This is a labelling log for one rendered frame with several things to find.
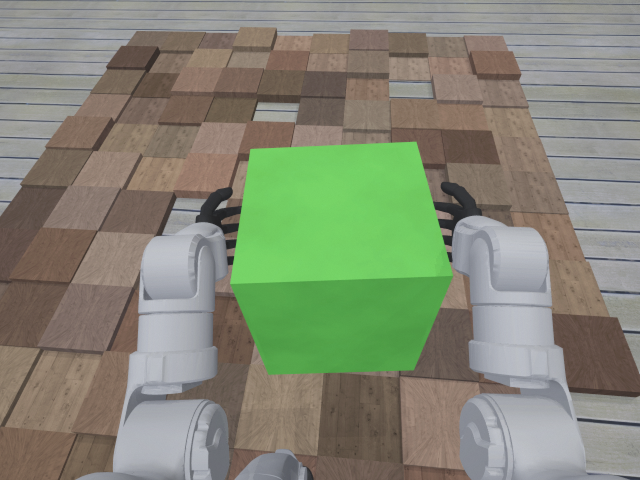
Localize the right robot upper arm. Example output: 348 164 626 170
459 393 629 480

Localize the left robot thigh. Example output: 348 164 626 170
235 453 307 480

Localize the robot right hand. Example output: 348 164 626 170
433 182 482 262

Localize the robot left forearm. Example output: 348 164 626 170
113 222 228 472

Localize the robot right forearm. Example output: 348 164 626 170
452 216 586 469

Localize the left robot shin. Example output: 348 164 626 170
275 449 299 462

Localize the robot left hand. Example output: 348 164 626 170
195 187 242 265

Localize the carton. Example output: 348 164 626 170
230 142 453 375

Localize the left robot upper arm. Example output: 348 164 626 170
76 399 230 480

